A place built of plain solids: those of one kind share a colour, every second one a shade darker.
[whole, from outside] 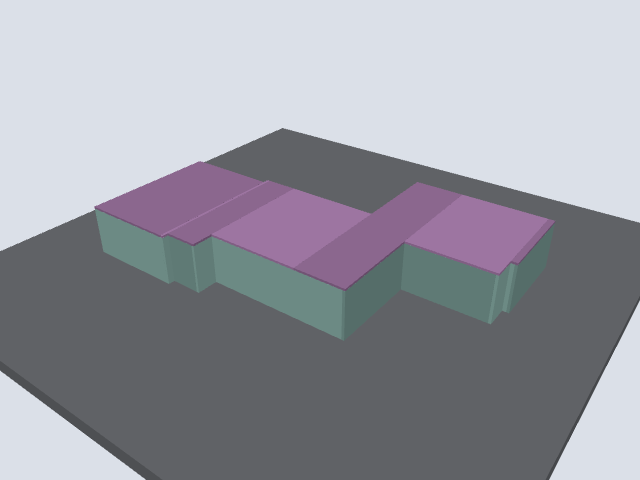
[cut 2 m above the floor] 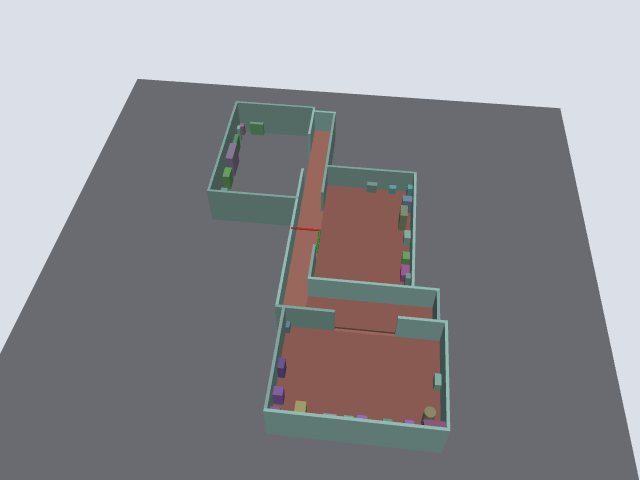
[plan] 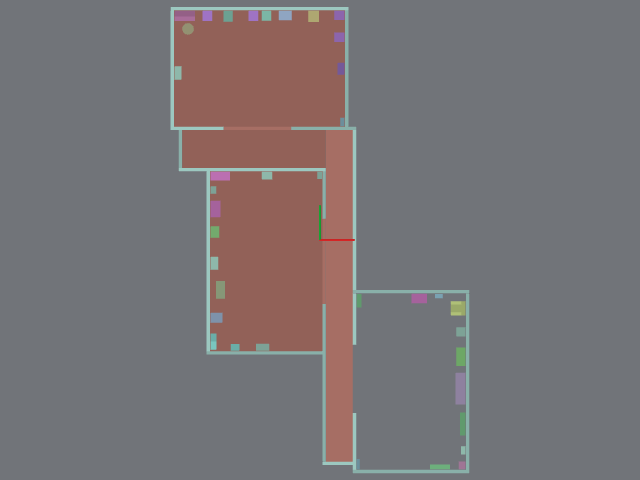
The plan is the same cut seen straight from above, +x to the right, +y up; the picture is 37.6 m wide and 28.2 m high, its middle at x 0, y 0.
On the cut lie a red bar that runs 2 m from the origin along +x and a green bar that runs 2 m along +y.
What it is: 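One storey of an old house, long lived in; a hall and three lower rooms beside it, each open to the hall along a stretch without wall, rail or kerb; a room's floor lies below the hall's by a bare drop, by one riser or not at all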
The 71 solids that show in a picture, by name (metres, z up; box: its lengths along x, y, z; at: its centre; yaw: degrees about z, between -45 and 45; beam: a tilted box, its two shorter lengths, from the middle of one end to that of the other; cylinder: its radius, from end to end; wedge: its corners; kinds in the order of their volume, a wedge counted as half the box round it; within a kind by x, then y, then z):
{
 "floor_1": {"box": [8.44, 2.22, 1.18], "at": [-3.88, 5.35, 0.54]},
 "floor_2": {"box": [3.97, 0.2, 1.02], "at": [-3.68, 6.56, 0.46]},
 "floor_3": {"box": [10.05, 6.84, 1.02], "at": [-3.55, 10.08, 0.46]},
 "floor_4": {"box": [6.61, 10.57, 1.18], "at": [-3.16, -1.25, 0.54]},
 "floor_5": {"box": [0.2, 5.0, 1.18], "at": [0.24, -1.26, 0.54]},
 "floor_6": {"box": [1.58, 19.48, 1.18], "at": [1.14, -3.28, 0.54]},
 "wall_1": {"box": [0.2, 6.84, 3.68], "at": [-8.68, 10.08, 1.79]},
 "wall_2": {"box": [0.2, 2.22, 3.68], "at": [-8.2, 5.35, 1.79]},
 "wall_3": {"box": [3.12, 0.2, 3.68], "at": [-7.22, 6.56, 1.79]},
 "wall_4": {"box": [0.2, 10.57, 3.68], "at": [-6.56, -1.25, 1.79]},
 "wall_5": {"box": [8.64, 0.2, 3.68], "at": [-3.98, 4.13, 1.79]},
 "wall_6": {"box": [10.45, 0.2, 3.68], "at": [-3.55, 13.6, 1.79]},
 "wall_7": {"box": [7.01, 0.2, 3.68], "at": [-3.16, -6.63, 1.79]},
 "wall_8": {"box": [3.82, 0.2, 3.68], "at": [0.22, 6.56, 1.79]},
 "wall_9": {"box": [0.2, 6.29, 3.68], "at": [0.24, -9.88, 1.79]},
 "wall_10": {"box": [0.2, 2.78, 3.68], "at": [0.24, -5.14, 1.79]},
 "wall_11": {"box": [0.2, 2.79, 3.68], "at": [0.24, 2.64, 1.79]},
 "wall_12": {"box": [1.98, 0.2, 3.68], "at": [1.14, -13.12, 1.79]},
 "wall_13": {"box": [0.2, 6.84, 3.68], "at": [1.57, 10.08, 1.79]},
 "wall_14": {"box": [0.2, 0.28, 3.68], "at": [2.03, -13.36, 1.79]},
 "wall_15": {"box": [0.2, 2.86, 3.68], "at": [2.03, -11.59, 1.79]},
 "wall_16": {"box": [0.2, 3.01, 3.68], "at": [2.03, -4.64, 1.79]},
 "wall_17": {"box": [0.2, 9.39, 3.68], "at": [2.03, 1.76, 1.79]},
 "wall_18": {"box": [6.85, 0.2, 3.68], "at": [5.35, -13.6, 1.79]},
 "wall_19": {"box": [6.85, 0.2, 3.68], "at": [5.35, -3.04, 1.79]},
 "wall_20": {"box": [0.2, 10.36, 3.68], "at": [8.68, -8.32, 1.79]},
 "roof_1": {"box": [10.45, 7.04, 0.16], "at": [-3.55, 10.18, 3.71]},
 "roof_2": {"box": [10.91, 0.2, 0.16], "at": [-3.33, 6.56, 3.71]},
 "roof_3": {"box": [10.43, 2.42, 0.16], "at": [-3.09, 5.25, 3.71]},
 "roof_4": {"box": [8.79, 6.97, 0.16], "at": [-2.27, 0.55, 3.71]},
 "roof_5": {"box": [15.44, 3.8, 0.16], "at": [1.06, -4.83, 3.71]},
 "roof_6": {"box": [8.63, 6.49, 0.16], "at": [4.46, -9.98, 3.71]},
 "roof_7": {"box": [6.85, 0.48, 0.16], "at": [5.35, -13.46, 3.71]},
 "wardrobe_1": {"box": [0.58, 1.86, 2.04], "at": [8.26, -8.73, 0.97]},
 "tall_odds_1": {"box": [0.41, 0.8, 0.73], "at": [-8.35, 9.82, 1.33]},
 "tall_odds_2": {"box": [0.34, 0.45, 1.61], "at": [-6.27, 2.93, 1.94]},
 "tall_odds_3": {"box": [0.47, 0.76, 0.87], "at": [-6.2, -1.37, 1.57]},
 "tall_odds_4": {"box": [0.78, 0.4, 0.78], "at": [-3.37, -6.3, 1.52]},
 "tall_odds_5": {"box": [0.63, 0.46, 0.84], "at": [-3.12, 3.78, 1.55]},
 "tall_odds_6": {"box": [0.54, 0.54, 0.86], "at": [8.28, -5.4, 0.38]},
 "tall_odds_7": {"box": [0.27, 0.48, 1.49], "at": [8.41, -12.36, 0.7]},
 "cooker_1": {"box": [0.56, 0.6, 1.22], "at": [-6.62, 13.17, 1.58]},
 "cooker_2": {"box": [0.58, 0.6, 1.21], "at": [-3.91, 13.17, 1.57]},
 "cooker_3": {"box": [0.6, 0.57, 1.23], "at": [1.14, 11.91, 1.58]},
 "cooker_4": {"box": [0.6, 0.55, 1.22], "at": [1.14, 13.19, 1.57]},
 "bookcase_1": {"box": [0.29, 0.8, 1.25], "at": [2.3, -3.56, 0.58]},
 "bookcase_2": {"box": [1.18, 0.28, 1.25], "at": [7.06, -13.33, 0.57]},
 "bookcase_3": {"box": [0.33, 1.35, 1.45], "at": [8.38, -10.8, 0.68]},
 "kitchen_run_1": {"box": [1.21, 0.26, 1.45], "at": [-7.95, 13.0, 1.69]},
 "kitchen_run_2": {"box": [1.21, 0.34, 2.11], "at": [-7.95, 13.3, 2.02]},
 "trunk_1": {"box": [0.59, 0.96, 0.75], "at": [-6.14, 1.82, 1.51]},
 "trunk_2": {"box": [1.15, 0.51, 0.63], "at": [-5.86, 3.75, 1.45]},
 "trunk_3": {"box": [0.92, 0.55, 0.79], "at": [5.83, -3.44, 0.34]},
 "washing_machine_1": {"box": [0.71, 0.59, 1.25], "at": [-6.08, -4.56, 1.76]},
 "washing_machine_2": {"box": [0.76, 0.57, 1.03], "at": [-2.04, 13.19, 1.48]},
 "clothes_rail_1": {"box": [0.53, 1.05, 1.66], "at": [-5.84, -2.94, 1.96]},
 "fridge_1": {"box": [0.63, 0.66, 2.1], "at": [-0.37, 13.14, 2.02]},
 "chest_drawers_1": {"box": [0.55, 1.1, 1.43], "at": [8.28, -6.86, 0.67]},
 "highchair_pram_1": {"box": [0.55, 0.65, 0.98], "at": [-5.4, 13.15, 1.46]},
 "highchair_pram_2": {"box": [0.56, 0.59, 0.99], "at": [-3.14, 13.17, 1.46]},
 "plant_big_round_1": {"cylinder": 0.34, "from": [-7.75, 12.4, 0.97], "to": [-7.75, 12.4, 2.55]},
 "armchair_1": {"box": [0.62, 0.2, 0.68], "at": [7.99, -4.34, 0.29]},
 "armchair_2": {"box": [0.62, 0.65, 0.51], "at": [7.99, -3.92, 0.21]},
 "armchair_3": {"box": [0.25, 0.85, 1.08], "at": [8.42, -4.02, 0.49]},
 "crate_stack_1": {"box": [0.36, 0.48, 0.7], "at": [-6.26, -6.21, 1.48]},
 "crate_stack_2": {"box": [0.36, 0.48, 1.35], "at": [-6.26, -5.73, 1.81]},
 "crate_stack_3": {"box": [0.52, 0.39, 0.62], "at": [-4.98, -6.31, 1.44]},
 "pet_corner_1": {"box": [0.41, 0.7, 1.23], "at": [1.24, 10.07, 1.58]},
 "carton_stack_1": {"box": [0.52, 0.68, 0.71], "at": [-6.17, 0.47, 1.49]},
 "side_table_1": {"box": [0.4, 0.46, 1.01], "at": [8.35, -13.24, 0.45]},
 "radiator_1": {"box": [0.26, 0.5, 0.69], "at": [1.31, 6.93, 1.31]}
}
